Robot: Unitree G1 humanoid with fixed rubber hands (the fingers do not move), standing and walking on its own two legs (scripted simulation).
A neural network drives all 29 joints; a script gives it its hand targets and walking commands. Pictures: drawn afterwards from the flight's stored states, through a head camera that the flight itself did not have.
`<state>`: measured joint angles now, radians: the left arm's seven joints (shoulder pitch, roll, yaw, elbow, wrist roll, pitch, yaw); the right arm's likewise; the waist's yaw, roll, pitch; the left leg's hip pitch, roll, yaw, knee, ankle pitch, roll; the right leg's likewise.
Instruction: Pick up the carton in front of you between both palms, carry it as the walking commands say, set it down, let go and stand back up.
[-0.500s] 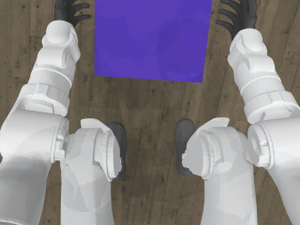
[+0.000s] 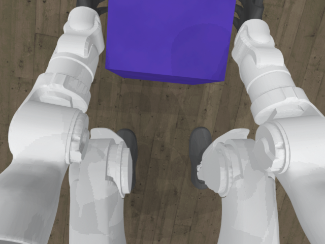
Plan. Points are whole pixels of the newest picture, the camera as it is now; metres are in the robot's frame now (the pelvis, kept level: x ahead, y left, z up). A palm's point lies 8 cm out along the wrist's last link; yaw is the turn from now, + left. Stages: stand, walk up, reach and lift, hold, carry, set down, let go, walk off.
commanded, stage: reach and lift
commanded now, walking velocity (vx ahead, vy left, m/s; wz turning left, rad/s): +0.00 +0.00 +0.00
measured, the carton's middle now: (165, 34) +0.52 +0.02 -0.24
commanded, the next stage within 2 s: none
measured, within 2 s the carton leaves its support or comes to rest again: leaves its support in 0.04 s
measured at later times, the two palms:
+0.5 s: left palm out of the picture +0.48 +0.19 +0.02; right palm (311, 2) +0.50 -0.11 +0.03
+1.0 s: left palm out of the picture +0.45 +0.18 +0.17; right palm out of the picture +0.47 -0.12 +0.18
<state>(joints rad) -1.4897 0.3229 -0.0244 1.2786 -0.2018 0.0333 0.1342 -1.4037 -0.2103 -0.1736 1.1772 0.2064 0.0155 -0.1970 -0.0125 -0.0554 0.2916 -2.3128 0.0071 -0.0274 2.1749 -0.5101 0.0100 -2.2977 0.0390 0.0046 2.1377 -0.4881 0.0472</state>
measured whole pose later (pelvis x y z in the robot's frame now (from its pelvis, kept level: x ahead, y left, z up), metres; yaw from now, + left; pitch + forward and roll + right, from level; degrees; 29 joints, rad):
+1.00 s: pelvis +0.05 -0.01 +0.21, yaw +5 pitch +35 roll +0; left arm -0.73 -0.05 0.35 0.64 0.17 0.35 0.05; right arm -0.68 0.10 -0.42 0.57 -0.15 0.34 -0.08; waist 0.01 -0.03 -0.25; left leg -1.62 -0.04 -0.04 1.50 -0.49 -0.02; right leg -1.61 0.07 0.06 1.51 -0.51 0.04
